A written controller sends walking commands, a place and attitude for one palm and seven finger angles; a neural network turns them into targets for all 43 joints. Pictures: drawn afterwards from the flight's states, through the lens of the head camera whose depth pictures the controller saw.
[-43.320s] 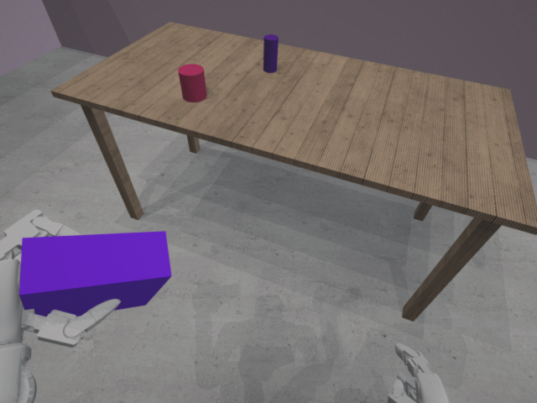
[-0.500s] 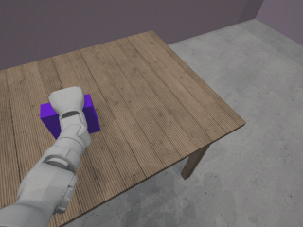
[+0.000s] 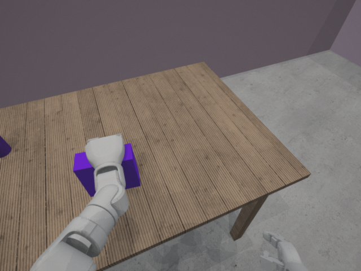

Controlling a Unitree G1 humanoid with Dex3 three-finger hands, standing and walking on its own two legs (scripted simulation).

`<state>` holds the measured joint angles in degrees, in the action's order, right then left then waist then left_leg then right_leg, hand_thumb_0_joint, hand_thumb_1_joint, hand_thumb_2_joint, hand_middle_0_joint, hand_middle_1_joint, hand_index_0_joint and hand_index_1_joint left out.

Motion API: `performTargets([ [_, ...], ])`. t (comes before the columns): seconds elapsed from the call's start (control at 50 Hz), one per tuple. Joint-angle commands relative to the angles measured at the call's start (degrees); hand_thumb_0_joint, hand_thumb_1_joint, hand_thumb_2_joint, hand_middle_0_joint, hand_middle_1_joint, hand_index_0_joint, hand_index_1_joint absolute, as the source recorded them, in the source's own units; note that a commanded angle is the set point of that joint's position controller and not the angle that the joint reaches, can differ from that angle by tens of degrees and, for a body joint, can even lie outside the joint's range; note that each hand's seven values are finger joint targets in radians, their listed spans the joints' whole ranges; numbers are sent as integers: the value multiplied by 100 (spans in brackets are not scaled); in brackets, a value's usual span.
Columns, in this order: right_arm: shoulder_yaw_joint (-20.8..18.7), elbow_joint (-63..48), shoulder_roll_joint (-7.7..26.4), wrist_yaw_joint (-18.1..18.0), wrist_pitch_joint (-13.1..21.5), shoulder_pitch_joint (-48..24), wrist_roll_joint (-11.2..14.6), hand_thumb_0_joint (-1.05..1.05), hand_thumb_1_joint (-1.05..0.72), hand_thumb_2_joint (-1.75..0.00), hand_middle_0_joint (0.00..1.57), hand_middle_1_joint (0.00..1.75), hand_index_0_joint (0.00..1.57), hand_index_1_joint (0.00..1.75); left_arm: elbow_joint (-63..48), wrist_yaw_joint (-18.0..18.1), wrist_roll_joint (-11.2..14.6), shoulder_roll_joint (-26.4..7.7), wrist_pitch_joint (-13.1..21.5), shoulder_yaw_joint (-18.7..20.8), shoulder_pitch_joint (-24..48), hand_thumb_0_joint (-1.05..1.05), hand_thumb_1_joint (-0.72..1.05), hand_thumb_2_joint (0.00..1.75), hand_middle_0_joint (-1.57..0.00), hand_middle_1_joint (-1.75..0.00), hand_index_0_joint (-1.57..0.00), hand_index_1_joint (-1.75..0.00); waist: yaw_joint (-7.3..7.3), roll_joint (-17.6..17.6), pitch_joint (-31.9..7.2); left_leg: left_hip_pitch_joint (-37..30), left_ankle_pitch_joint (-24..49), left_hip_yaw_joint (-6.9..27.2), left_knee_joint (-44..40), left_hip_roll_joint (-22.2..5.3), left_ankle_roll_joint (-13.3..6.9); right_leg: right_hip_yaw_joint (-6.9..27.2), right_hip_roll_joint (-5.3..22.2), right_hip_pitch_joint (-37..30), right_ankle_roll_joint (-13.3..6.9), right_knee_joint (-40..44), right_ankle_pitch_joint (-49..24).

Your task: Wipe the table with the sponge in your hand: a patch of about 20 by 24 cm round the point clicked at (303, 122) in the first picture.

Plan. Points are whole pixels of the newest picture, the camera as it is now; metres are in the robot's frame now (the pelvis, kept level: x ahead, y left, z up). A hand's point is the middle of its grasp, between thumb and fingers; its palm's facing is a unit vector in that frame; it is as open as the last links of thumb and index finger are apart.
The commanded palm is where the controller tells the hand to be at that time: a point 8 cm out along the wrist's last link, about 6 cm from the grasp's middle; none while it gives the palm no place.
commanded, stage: wipe back along the third lane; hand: left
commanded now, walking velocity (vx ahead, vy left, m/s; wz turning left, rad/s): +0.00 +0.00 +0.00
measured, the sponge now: (112, 175) +0.35 +0.23 -0.04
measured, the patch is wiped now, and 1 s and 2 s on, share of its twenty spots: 1.00 1.00 1.00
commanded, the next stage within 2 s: slide back across to the middle lane in 1.58 s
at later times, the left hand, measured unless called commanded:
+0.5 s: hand (115, 179) +0.32 +0.20 +0.01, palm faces -0.03 +0.00 -1.00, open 9.6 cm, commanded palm +0.27 +0.16 +0.04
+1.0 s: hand (119, 191) +0.29 +0.18 +0.01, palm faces -0.03 -0.03 -1.00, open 9.6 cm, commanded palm +0.24 +0.15 +0.04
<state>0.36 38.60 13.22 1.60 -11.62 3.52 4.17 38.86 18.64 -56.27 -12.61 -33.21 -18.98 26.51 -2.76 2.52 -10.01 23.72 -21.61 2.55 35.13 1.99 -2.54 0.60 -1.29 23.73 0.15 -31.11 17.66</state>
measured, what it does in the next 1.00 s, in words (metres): stands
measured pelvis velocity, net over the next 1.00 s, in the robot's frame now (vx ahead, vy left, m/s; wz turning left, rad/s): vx -0.02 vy -0.02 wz -0.01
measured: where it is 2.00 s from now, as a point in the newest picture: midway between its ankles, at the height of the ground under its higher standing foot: outside the picture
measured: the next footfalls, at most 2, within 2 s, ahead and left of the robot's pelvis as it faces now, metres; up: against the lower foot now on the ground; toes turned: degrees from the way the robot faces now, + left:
none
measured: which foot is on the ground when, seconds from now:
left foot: down 0.00-1.00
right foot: down 0.00-1.00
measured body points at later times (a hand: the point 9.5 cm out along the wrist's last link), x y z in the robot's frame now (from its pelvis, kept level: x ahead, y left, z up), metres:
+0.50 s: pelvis -0.02 -0.01 +0.00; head -0.02 -0.03 +0.45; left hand +0.31 +0.19 +0.07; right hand +0.18 -0.24 -0.11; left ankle -0.05 +0.09 -0.73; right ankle -0.03 -0.13 -0.73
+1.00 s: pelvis -0.02 -0.02 +0.00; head -0.03 -0.04 +0.45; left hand +0.28 +0.18 +0.07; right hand +0.21 -0.24 -0.08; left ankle -0.05 +0.09 -0.73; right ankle -0.03 -0.13 -0.73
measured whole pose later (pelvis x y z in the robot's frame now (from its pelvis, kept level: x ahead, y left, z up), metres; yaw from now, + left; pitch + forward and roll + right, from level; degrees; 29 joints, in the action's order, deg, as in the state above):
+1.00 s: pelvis -0.02 -0.02 +0.00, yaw -1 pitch +5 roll +0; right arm 0.7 37.9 14.0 2.1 -11.4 0.7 5.2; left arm 26.3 17.9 -57.0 -11.1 -36.0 -22.6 13.9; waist -4.4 2.9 -8.2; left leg 19.0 -19.9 1.9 33.6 1.3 -0.9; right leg 1.1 -1.9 20.8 -1.3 -32.9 17.4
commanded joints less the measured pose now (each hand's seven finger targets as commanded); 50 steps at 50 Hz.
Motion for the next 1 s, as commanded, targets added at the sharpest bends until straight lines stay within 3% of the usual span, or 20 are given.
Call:
performTargets([
  [0.0,-221,-712,746,-40,156,-549,22,0,-90,-90,20,30,20,30,-500,-356,355,302,-50,-22,489,0,10,130,-120,-160,-120,-160,155,-545,-1034,-740,3289,-45,-202,-209,169,-303,-64,-844,-460,-79,-3092],
  [0.06,-241,-746,768,-18,172,-672,30,0,-90,-90,20,30,20,30,-647,-348,442,170,-101,183,259,0,10,130,-120,-160,-120,-160,28,-664,-1156,-731,3192,-52,-241,-209,157,-265,-69,-996,-482,-64,-3086],
  [0.14,-209,-755,760,-11,177,-728,38,0,-90,-90,20,30,20,30,-769,-348,414,328,-137,-61,172,0,10,130,-120,-160,-120,-160,74,-711,-994,-680,2882,-61,-301,-184,148,-284,-64,-962,-480,-48,-2892],
  [0.16,-232,-771,769,-9,187,-773,42,0,-90,-90,20,30,20,30,-840,-335,480,168,-133,181,20,0,10,130,-120,-160,-120,-160,-21,-747,-1053,-646,2835,-65,-311,-178,141,-230,-70,-1058,-500,-38,-2924],
  [0.22,-204,-807,742,4,193,-828,65,0,-90,-90,20,30,20,30,-955,-351,467,413,-156,-153,-45,0,10,130,-120,-160,-120,-160,45,-731,-863,-630,2570,-81,-372,-164,130,-264,-63,-984,-481,-3,-2687],
  [0.26,-200,-797,784,-19,208,-888,75,0,-90,-90,20,30,20,30,-980,-323,488,94,-160,185,-45,0,10,130,-120,-160,-120,-160,-49,-777,-831,-555,2320,-40,-448,-175,139,-214,-88,-941,-504,37,-2369],
  [0.28,-181,-813,741,-24,222,-879,70,0,-90,-90,20,30,20,30,-996,-318,505,356,-155,-89,22,0,10,130,-120,-160,-120,-160,29,-717,-752,-588,2245,-77,-451,-148,122,-261,-77,-924,-482,47,-2312],
  [0.36,-189,-792,758,-51,264,-962,94,0,-90,-90,20,30,20,30,-947,-291,514,136,-146,166,-3,0,10,130,-120,-160,-120,-160,-63,-748,-649,-524,1941,-67,-542,-150,127,-185,-94,-853,-502,141,-1952],
  [0.4,-182,-822,718,-28,283,-954,100,0,-90,-90,20,30,20,30,-959,-301,494,431,-128,-173,-83,0,10,130,-120,-160,-120,-160,-10,-780,-628,-560,1911,-87,-528,-129,115,-249,-85,-839,-480,132,-1888],
  [0.46,-199,-827,744,-18,308,-992,94,0,-90,-90,20,30,20,30,-1000,-294,525,287,-112,22,-193,0,10,130,-120,-160,-120,-160,-89,-852,-753,-560,1919,-82,-532,-128,104,-173,-104,-920,-495,147,-1947],
  [0.5,-182,-850,708,-3,308,-999,103,0,-90,-90,20,30,20,30,-1046,-304,494,569,-99,-310,-175,0,10,130,-120,-160,-120,-160,-6,-804,-648,-563,1852,-110,-517,-111,96,-211,-85,-866,-477,136,-1912],
  [0.64,-190,-930,715,70,272,-1160,103,0,-90,-90,20,30,20,30,-1522,-319,566,421,-119,-174,-1155,0,10,130,-120,-160,-120,-160,-145,-1004,-726,-565,2099,-164,-470,-78,91,-39,-38,-1253,-464,113,-2593],
  [0.66,-196,-941,739,79,260,-1206,107,0,-90,-90,20,30,20,30,-1632,-306,574,278,-136,-18,-1157,0,10,130,-120,-160,-120,-160,-184,-945,-730,-551,2131,-126,-486,-94,105,-13,-56,-1237,-491,93,-2610],
  [0.68,-183,-965,701,86,261,-1192,107,0,-90,-90,20,30,20,30,-1700,-306,594,532,-149,-290,-1142,0,10,130,-120,-160,-120,-160,-110,-978,-656,-568,2116,-166,-467,-78,88,-71,-40,-1249,-458,86,-2651],
  [0.76,-192,-919,742,88,233,-1277,119,0,-90,-90,20,30,20,30,-1804,-285,477,201,-257,-26,-1136,0,10,130,-120,-160,-120,-160,-160,-908,-567,-580,2089,-142,-496,-79,109,47,-71,-1171,-492,105,-2593],
  [0.78,-172,-974,688,92,242,-1288,123,0,-90,-90,20,30,20,30,-1889,-297,498,430,-276,-270,-1181,0,10,130,-120,-160,-120,-160,-125,-832,-565,-606,2072,-184,-485,-55,91,-9,-44,-1229,-468,88,-2622],
  [0.86,-165,-920,735,26,239,-1303,128,0,-90,-90,20,30,20,30,-1787,-327,385,60,-324,32,-884,0,10,130,-120,-160,-120,-160,-132,-856,-467,-541,1825,-140,-539,-56,107,61,-76,-1066,-484,152,-2218],
  [0.92,-149,-916,697,8,260,-1254,121,0,-90,-90,20,30,20,30,-1609,-358,298,382,-299,-299,-636,0,10,130,-120,-160,-120,-160,-56,-756,-396,-576,1800,-149,-514,-55,104,-33,-80,-891,-489,117,-2071],
  [0.96,-171,-923,731,1,276,-1250,98,0,-90,-90,20,30,20,30,-1550,-335,273,69,-236,63,-806,0,10,130,-120,-160,-120,-160,-181,-769,-628,-540,1869,-121,-474,-42,116,49,-96,-986,-518,78,-2168],
  [0.98,-156,-947,690,-7,271,-1243,99,0,-90,-90,20,30,20,30,-1553,-337,274,351,-207,-231,-708,0,10,130,-120,-160,-120,-160,-99,-759,-642,-559,1841,-161,-443,-35,105,-22,-70,-960,-490,52,-2149],
])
